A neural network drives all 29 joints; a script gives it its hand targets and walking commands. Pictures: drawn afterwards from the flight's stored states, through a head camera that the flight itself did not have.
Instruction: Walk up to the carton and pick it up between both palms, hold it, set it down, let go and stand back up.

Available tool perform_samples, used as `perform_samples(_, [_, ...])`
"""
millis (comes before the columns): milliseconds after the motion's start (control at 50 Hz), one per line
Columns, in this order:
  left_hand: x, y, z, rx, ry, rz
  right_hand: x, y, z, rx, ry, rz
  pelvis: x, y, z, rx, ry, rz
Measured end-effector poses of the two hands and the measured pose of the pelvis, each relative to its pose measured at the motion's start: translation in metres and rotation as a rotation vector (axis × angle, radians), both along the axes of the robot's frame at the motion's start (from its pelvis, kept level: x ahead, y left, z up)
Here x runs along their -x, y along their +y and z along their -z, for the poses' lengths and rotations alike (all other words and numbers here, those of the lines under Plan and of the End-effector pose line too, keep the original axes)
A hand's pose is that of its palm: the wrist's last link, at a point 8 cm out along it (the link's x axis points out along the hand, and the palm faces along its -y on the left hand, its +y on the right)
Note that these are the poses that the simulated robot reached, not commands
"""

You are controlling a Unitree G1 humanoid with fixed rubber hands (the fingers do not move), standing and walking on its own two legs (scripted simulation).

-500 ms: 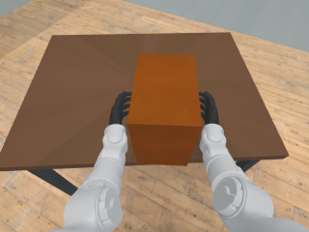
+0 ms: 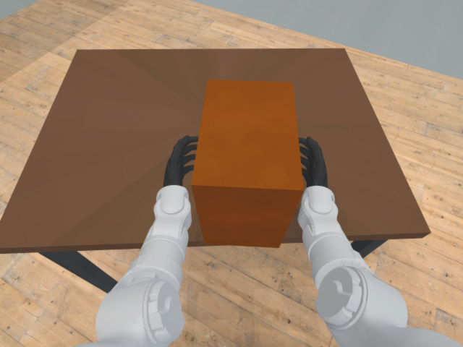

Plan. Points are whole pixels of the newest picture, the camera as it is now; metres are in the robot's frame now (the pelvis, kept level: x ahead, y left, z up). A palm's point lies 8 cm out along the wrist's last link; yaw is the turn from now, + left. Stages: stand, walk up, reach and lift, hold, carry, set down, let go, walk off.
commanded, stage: reach and lift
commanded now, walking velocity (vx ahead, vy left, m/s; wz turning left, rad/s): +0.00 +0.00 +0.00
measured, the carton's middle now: (245, 168) +0.45 -0.02 -0.01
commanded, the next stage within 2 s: none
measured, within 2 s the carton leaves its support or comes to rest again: leaves its support in 0.40 s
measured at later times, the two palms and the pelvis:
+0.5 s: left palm (174, 183) +0.39 +0.11 +0.04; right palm (314, 181) +0.39 -0.14 +0.04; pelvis -0.01 +0.00 +0.00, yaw +0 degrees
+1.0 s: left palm (177, 179) +0.39 +0.11 +0.05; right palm (322, 182) +0.38 -0.15 +0.05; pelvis -0.02 +0.00 +0.00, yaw +0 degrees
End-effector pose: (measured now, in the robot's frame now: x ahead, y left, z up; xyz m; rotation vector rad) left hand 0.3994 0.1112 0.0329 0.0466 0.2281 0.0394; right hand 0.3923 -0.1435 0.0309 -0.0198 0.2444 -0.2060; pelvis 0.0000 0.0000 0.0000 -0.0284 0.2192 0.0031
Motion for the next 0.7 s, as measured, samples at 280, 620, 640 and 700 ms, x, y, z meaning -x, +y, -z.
perform_samples(280, [0.0,0.0,0.0,0.0,0.0,-0.002,0.0,0.0,0.0,-0.001,-0.003,0.005,0.0,0.0,0.0,0.0,0.0,0.0])
perform_samples(620, [0.014,0.0,-0.007,0.015,-0.058,-0.006,0.014,0.001,-0.011,0.023,-0.08,0.001,0.012,0.0,0.0,0.0,-0.016,0.0])
perform_samples(640, [0.015,0.0,-0.008,0.017,-0.06,-0.004,0.015,0.0,-0.011,0.023,-0.083,0.004,0.013,0.0,0.0,0.0,-0.017,0.0])
perform_samples(700, [0.015,-0.002,-0.011,0.02,-0.07,0.001,0.017,-0.002,-0.014,0.026,-0.095,0.008,0.015,0.0,0.0,0.0,-0.02,0.0])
